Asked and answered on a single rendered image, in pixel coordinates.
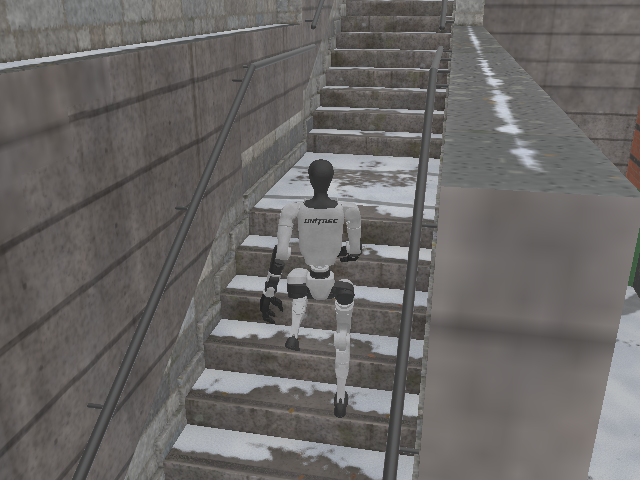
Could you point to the robot right upper arm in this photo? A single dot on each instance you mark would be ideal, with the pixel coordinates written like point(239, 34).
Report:
point(352, 214)

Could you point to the robot right hand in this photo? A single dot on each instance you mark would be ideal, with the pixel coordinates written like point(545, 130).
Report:
point(343, 252)

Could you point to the left robot foot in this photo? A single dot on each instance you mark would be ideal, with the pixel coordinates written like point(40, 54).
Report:
point(292, 343)

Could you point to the robot left hand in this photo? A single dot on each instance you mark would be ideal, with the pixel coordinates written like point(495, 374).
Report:
point(264, 307)

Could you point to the robot head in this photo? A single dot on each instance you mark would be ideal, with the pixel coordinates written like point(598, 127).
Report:
point(320, 174)

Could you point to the robot left upper arm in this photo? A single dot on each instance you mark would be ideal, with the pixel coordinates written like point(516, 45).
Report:
point(288, 213)

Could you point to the robot right forearm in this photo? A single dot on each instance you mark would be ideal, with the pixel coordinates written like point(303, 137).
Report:
point(355, 255)

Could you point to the robot left forearm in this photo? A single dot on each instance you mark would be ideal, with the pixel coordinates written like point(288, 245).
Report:
point(274, 275)

